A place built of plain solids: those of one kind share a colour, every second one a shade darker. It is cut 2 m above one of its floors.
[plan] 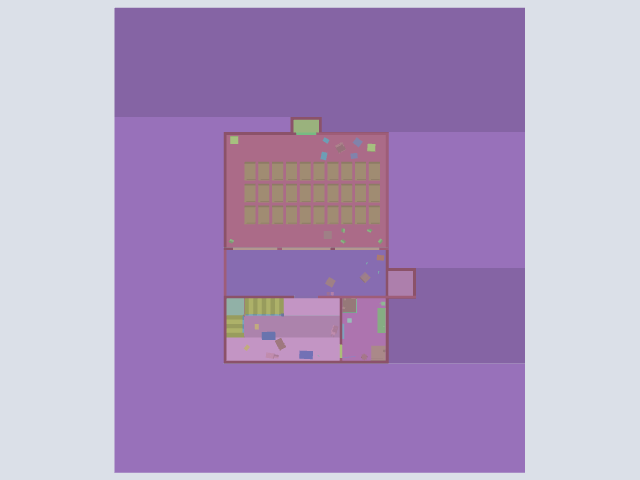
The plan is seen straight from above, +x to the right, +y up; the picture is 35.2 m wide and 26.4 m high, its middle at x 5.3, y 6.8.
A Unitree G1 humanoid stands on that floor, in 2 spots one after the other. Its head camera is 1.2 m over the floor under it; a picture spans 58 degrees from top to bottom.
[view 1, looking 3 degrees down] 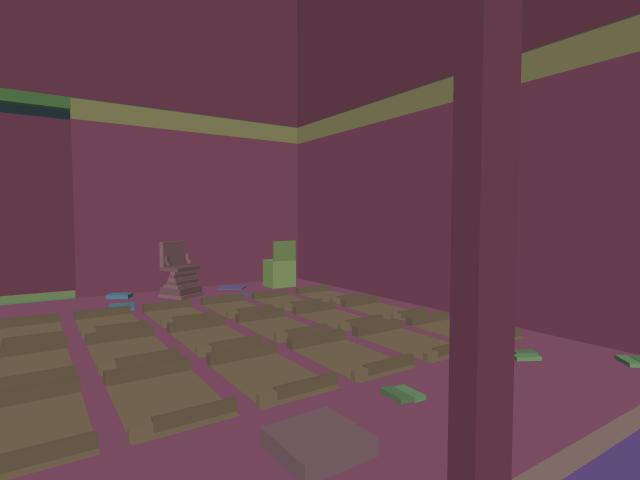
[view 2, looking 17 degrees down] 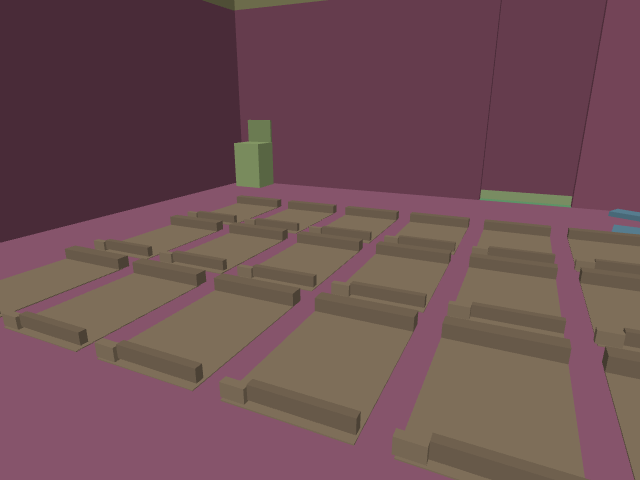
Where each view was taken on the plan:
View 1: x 4.53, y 5.28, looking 56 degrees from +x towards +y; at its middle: wall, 7.87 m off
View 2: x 4.47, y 6.42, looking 115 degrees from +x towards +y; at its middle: yoga_mat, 3.90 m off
